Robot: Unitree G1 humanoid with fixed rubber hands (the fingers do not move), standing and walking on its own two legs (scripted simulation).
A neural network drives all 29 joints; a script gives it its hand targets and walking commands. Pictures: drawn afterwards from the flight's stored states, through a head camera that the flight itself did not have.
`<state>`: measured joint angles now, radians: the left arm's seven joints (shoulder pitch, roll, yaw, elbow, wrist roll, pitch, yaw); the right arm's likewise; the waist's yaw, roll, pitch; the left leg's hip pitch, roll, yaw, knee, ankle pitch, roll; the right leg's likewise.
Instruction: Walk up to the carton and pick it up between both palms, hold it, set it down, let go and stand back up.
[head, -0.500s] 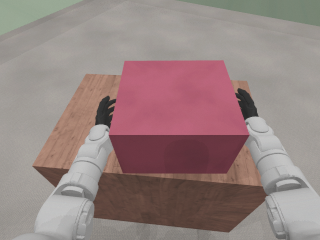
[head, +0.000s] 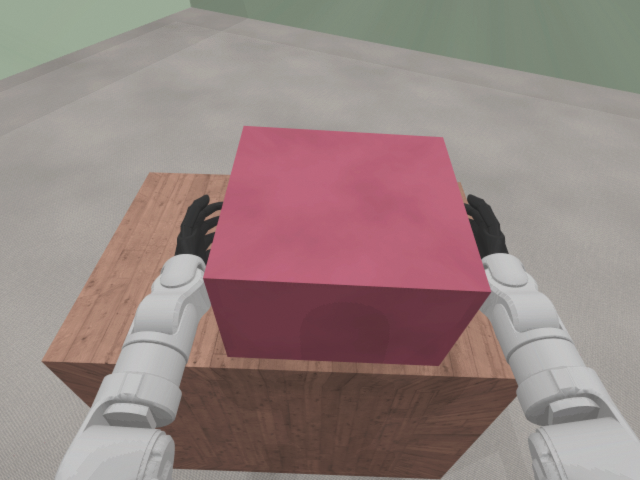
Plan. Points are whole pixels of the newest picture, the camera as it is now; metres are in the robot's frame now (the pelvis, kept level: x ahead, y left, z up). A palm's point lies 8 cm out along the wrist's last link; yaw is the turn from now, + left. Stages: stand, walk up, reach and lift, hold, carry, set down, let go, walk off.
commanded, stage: reach and lift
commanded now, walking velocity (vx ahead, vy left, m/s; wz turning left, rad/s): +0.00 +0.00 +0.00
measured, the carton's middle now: (339, 243) +0.41 +0.01 +0.08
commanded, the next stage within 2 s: hold in 1.24 s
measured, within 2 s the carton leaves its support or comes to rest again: neither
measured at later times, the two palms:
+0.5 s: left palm (189, 230) +0.36 +0.20 +0.13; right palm (499, 242) +0.37 -0.18 +0.14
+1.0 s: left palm (183, 227) +0.35 +0.20 +0.15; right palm (507, 246) +0.36 -0.18 +0.15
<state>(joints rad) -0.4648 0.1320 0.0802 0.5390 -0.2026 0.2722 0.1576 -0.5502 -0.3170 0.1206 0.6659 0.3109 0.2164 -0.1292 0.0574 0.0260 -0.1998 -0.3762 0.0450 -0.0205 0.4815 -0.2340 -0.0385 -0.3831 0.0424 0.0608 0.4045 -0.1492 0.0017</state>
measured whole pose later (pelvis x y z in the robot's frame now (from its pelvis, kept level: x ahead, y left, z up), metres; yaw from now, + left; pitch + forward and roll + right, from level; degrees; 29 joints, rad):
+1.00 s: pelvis -0.01 +0.00 +0.00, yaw +1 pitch +4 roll -1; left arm -0.52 0.15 0.18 0.36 -0.11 0.53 0.08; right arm -0.56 -0.26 0.02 0.49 0.31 0.43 -0.17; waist -0.01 0.00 -0.18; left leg -0.31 0.03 -0.02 0.42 -0.19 -0.04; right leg -0.32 0.02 0.06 0.36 -0.12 0.01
